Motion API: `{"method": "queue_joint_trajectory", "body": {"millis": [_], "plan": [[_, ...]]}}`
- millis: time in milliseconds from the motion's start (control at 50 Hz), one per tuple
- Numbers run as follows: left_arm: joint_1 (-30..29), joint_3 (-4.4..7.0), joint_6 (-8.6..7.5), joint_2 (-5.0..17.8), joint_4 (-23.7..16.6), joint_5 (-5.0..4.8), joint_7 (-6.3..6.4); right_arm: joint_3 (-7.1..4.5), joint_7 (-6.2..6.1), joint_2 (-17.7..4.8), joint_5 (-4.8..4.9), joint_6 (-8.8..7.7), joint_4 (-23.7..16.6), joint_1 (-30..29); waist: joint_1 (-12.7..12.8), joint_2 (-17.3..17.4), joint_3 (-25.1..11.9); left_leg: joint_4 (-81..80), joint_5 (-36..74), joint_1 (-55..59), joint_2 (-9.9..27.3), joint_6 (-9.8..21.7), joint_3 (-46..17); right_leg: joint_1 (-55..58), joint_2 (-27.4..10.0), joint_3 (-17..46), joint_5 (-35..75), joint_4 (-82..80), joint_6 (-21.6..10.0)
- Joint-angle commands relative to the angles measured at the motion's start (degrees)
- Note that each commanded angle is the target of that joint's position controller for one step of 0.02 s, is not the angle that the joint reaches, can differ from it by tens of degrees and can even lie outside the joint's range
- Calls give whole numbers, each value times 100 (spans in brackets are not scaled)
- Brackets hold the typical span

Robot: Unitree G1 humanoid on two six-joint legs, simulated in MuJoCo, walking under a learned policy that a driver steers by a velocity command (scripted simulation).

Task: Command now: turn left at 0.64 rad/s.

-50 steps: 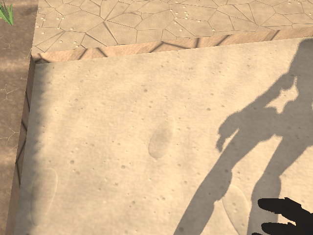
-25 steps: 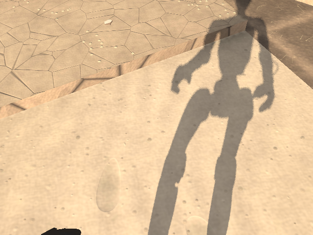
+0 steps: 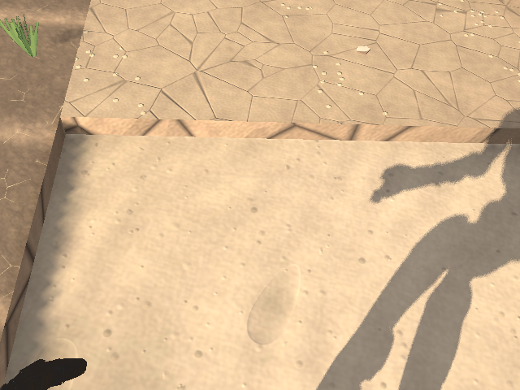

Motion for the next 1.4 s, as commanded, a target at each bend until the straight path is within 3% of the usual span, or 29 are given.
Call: {"method": "queue_joint_trajectory", "body": {"millis": [20, 60, 100, 160, 240, 280, 300, 340, 380, 480, 580, 620, 660, 680, 700, 740, 780, 800, 860, 900, 1000, 1060, 1080, 1100, 1120, 1160, 1200, 1320, 1400], "plan": [[-248, 25, -98, 325, -348, -18, -67, -224, -28, -883, -45, -15, -504, -89, -88, 1025, -880, -349, 1626, 1266, 1282, 674, -1453, -252, -77, -48, 67, -492, 65], [-216, 13, -117, 368, -346, -24, -113, -187, 12, -857, -98, 14, -550, -122, -142, 1082, -864, -252, 1956, 1126, 1319, 746, -1564, 37, -125, -104, -81, -628, 32], [27, -37, -164, 387, -244, -71, -232, -69, 80, -641, -84, -17, -514, -33, -250, 1031, -1033, -590, -663, 1005, 1299, 787, -1547, 412, -309, -351, -36, -956, -100], [-61, -76, -340, 463, -253, -198, -372, -11, 226, -807, -163, -193, -395, 50, -367, 1319, -178, -1147, -2785, 379, 1510, 939, -1893, 552, -396, -668, -394, -1283, -452], [573, -123, -546, 396, 12, -31, -416, 86, 189, -594, -192, -347, -377, -286, 34, 745, -192, -164, -157, 477, 1121, 573, -918, 1663, -287, -597, 451, -2676, -845], [1029, 138, -512, 1428, -25, -52, -421, 67, 86, -542, -326, -437, -824, -542, -111, -942, -549, 1959, -231, -625, -80, -217, 529, 2678, -1441, 1614, 2759, -2867, -1764], [1503, 172, -479, 1384, 8, -62, -443, 45, 56, -653, -307, -481, -966, -863, 262, -1422, -452, 3007, -2402, -1943, -291, -560, 673, 3275, -2128, 2953, 2869, -3217, -2499], [1676, 99, -451, 1059, -3, -126, -399, 30, 124, -574, -114, -489, -921, -969, 319, -719, -357, 3871, -2377, -2732, 24, -647, 321, 3720, -1960, 2682, 2737, -3111, -2303], [1483, 116, -315, 1068, -159, -204, -258, 23, 172, -484, -170, -464, -971, -1194, 287, -350, -412, 3600, -1718, -2802, 177, -708, 330, 3667, -1618, 2094, 3421, -3024, -1966], [1268, 188, 103, 1120, -387, -203, 28, 82, 242, -136, -117, -462, -903, -1349, 176, -595, -714, 1903, -647, -1642, -206, -881, 576, 2889, -941, 1644, 3680, -2927, -1550], [1074, 225, 251, 1103, -627, -221, 57, -27, 309, -339, -74, -525, -818, -1347, 149, -806, -760, 594, -8, -589, -348, -874, 401, 2376, -758, 2169, 3306, -2602, -1235], [954, 176, 215, 986, -718, -249, 20, -107, 333, -455, 31, -575, -725, -1086, 23, -817, -880, -34, 218, 314, -194, -801, 435, 1933, -698, 2436, 1348, -2654, -1221], [1297, -19, 100, 463, -705, -110, -75, -252, 266, -763, 80, -606, -589, -299, -224, -107, -1232, -409, -424, 2284, 890, -305, -339, 637, -230, 1940, -1657, -1491, -1021], [1325, -151, 35, 106, -910, -128, -92, -280, 253, -1061, -128, -613, -535, 392, -303, 1094, -1429, -1307, -2967, 3121, 2129, 333, -2659, -675, 524, 895, -2395, 80, -848], [1567, -114, -55, 434, -969, -227, -114, -314, 302, -1194, -238, -709, -513, 192, 10, 1631, -932, -1745, -4318, 2595, 2683, 756, -4166, -1343, -56, 597, -1724, 1164, -716], [1318, -1, -119, 925, -711, -64, -142, -175, 268, -641, -108, -767, -552, -97, -58, 823, -150, -1596, -3316, 1660, 2140, 566, -2687, -1284, -476, 162, -815, 1602, -573], [1136, -74, -247, 645, -690, -25, -202, -109, 291, -552, -116, -780, -375, 195, -121, 583, -46, -1676, -2534, 1325, 1701, 448, -1769, -1206, -673, -16, -327, 1596, -615], [750, -122, -136, 630, -775, 616, -507, -19, 314, -561, -472, -683, -127, 516, -210, 72, 71, -1840, -2485, 732, 1594, 389, -1431, -982, -386, -26, -15, 1505, -636], [767, -178, -90, 459, -816, 383, -710, -34, 395, -654, -318, -716, 37, 659, -111, 809, 71, -1924, -2094, 716, 1432, 455, -1000, -1029, -271, 72, 398, 969, -587], [475, -228, -116, 529, -903, 377, -711, -6, 431, -631, -221, -710, 110, 704, -70, 920, 61, -2032, -1697, 634, 1404, 605, -879, -840, -567, -468, 577, 189, -452], [-57, -363, -237, 410, -1093, 183, -676, -126, 448, -1024, -245, -622, 246, 975, -179, 995, 190, -1953, -1269, -200, 1405, 673, -820, 1098, -351, -893, 156, -1777, -384], [1592, -173, -403, 803, -596, 260, -377, -65, 458, -801, -200, -646, 340, 926, 693, 255, -501, -68, 187, -958, 932, 481, -416, 3820, -362, -715, 250, -2432, -601], [2717, -36, -450, 1289, -506, 409, -261, 52, 468, -427, -151, -722, 193, 797, 1311, -657, -1401, 1984, -356, -1714, 408, 321, 214, 5129, -1744, 729, -1633, -2873, -771], [2942, 75, -398, 1821, -458, 472, -195, 156, 435, -27, 48, -745, -141, 806, 1170, -1855, -1695, 3603, -1736, -3023, -38, 210, 663, 5362, -2958, 3237, -3806, -3990, -1021], [2359, -20, -387, 1362, -547, 429, -169, 100, 391, -360, -58, -623, -30, 630, 891, -902, -1036, 4413, -1160, -3285, 307, 240, 444, 4527, -2918, 3315, -3591, -3981, -1089], [1852, -224, -413, 622, -511, 342, -223, 91, 527, -330, -185, -521, 144, 582, 475, -354, -403, 4316, -437, -3007, 750, 143, 516, 3625, -2300, 1527, -1842, -3935, -935], [1858, -286, -464, 418, -355, 252, -204, 102, 652, -227, -295, -367, 220, 484, 317, -599, 5, 4352, -239, -3006, 954, 30, 685, 3218, -1922, 488, -866, -4186, -802], [2217, -318, -683, 219, 177, 190, -279, 235, 835, -55, -278, -245, -249, -753, 170, -426, 574, 3995, 840, -3448, 943, 44, 1053, 3033, -1657, -1328, 1992, -4525, -702], [2295, -298, -687, 453, 459, 202, -190, 399, 942, 8, -250, -251, -572, -1532, 100, -181, 763, 2192, 1111, -2244, 577, 412, 2041, 2907, -1411, -2313, 4642, -4522, -422]]}}
Velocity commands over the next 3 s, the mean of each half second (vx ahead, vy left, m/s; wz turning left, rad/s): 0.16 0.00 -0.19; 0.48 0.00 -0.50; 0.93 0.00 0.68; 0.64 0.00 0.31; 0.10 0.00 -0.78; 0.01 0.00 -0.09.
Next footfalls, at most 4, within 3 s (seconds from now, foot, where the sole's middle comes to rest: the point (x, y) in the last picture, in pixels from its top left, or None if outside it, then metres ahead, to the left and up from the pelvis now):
0.26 right None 0.08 -0.15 -0.78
0.66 left None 0.29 0.01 -0.78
1.06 right None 0.35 -0.31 -0.78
1.52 left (328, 262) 0.80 -0.25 -0.78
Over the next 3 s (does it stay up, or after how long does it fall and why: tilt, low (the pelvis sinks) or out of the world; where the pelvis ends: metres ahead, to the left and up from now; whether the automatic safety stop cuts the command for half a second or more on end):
stays up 1.14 -0.20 -0.01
